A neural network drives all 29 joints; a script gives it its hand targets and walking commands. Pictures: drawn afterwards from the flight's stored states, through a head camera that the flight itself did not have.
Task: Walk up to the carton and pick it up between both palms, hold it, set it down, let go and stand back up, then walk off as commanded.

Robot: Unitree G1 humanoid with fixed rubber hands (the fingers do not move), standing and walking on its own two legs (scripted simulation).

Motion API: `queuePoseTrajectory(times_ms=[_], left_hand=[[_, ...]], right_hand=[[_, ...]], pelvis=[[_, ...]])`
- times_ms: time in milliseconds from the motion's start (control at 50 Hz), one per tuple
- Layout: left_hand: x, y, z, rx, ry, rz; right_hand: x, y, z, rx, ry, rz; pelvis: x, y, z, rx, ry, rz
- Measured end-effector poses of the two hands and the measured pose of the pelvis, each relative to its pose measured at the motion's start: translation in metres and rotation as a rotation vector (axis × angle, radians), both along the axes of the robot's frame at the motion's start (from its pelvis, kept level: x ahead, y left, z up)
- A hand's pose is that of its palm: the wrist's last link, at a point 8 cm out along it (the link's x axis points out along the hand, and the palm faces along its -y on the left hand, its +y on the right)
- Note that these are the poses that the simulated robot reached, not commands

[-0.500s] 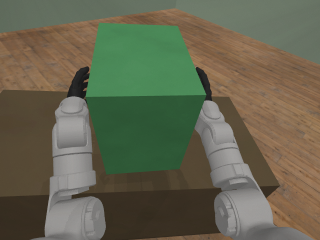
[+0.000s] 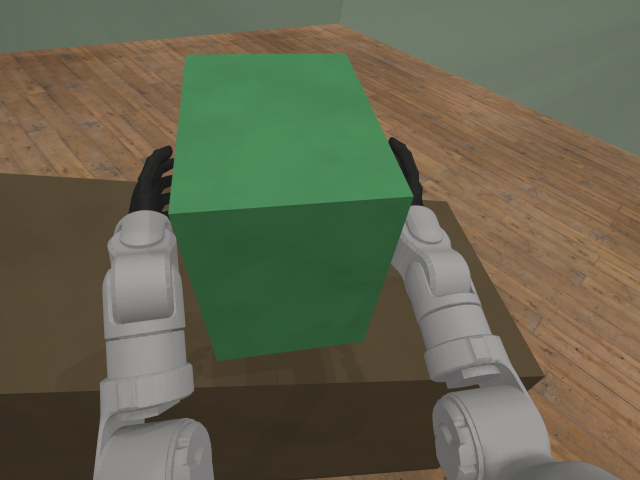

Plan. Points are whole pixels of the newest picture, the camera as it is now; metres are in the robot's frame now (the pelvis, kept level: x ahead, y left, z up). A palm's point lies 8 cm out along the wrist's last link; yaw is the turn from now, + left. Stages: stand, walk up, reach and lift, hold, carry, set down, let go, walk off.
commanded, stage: hold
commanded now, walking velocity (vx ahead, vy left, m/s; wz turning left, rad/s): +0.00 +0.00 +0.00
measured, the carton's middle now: (280, 208) +0.40 +0.01 +0.15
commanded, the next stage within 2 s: none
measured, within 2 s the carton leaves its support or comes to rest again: neither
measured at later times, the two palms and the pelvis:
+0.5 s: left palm (152, 207) +0.36 +0.16 +0.18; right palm (402, 192) +0.37 -0.13 +0.21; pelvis -0.01 -0.02 +0.00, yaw +1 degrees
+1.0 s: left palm (158, 203) +0.36 +0.15 +0.19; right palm (405, 207) +0.37 -0.14 +0.19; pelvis +0.00 +0.01 +0.00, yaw -1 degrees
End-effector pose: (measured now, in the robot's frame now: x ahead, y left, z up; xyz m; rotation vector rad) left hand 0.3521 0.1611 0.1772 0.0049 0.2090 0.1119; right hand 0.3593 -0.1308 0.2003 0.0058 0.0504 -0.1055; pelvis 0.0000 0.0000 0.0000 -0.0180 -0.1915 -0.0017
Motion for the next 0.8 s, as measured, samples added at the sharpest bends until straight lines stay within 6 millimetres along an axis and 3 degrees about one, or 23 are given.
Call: queuePoseTrajectory(times_ms=[140, 220, 500, 620, 800], left_hand=[[0.004, -0.025, 0.015, 0.096, 0.021, -0.034], [0.009, -0.031, 0.02, 0.092, 0.016, -0.039], [0.011, 0.0, 0.004, -0.053, -0.007, 0.002], [0.012, 0.003, 0.003, 0.001, 0.009, -0.012], [0.018, -0.009, 0.015, 0.09, 0.005, -0.042]], right_hand=[[-0.008, -0.025, -0.022, 0.073, 0.02, -0.04], [-0.007, -0.031, -0.025, 0.092, 0.013, -0.05], [0.011, 0.0, 0.011, -0.043, -0.009, 0.002], [0.01, 0.002, 0.002, -0.003, 0.008, -0.008], [0.004, -0.009, -0.021, 0.085, 0.003, -0.042]], pelvis=[[-0.008, 0.004, 0.0, 0.005, -0.014, -0.011], [-0.012, 0.003, 0.0, 0.011, -0.001, -0.025], [-0.005, -0.018, 0.001, 0.012, 0.037, 0.014], [0.003, -0.009, 0.0, 0.005, 0.017, 0.018], [0.003, 0.015, 0.0, -0.001, 0.0, -0.012]])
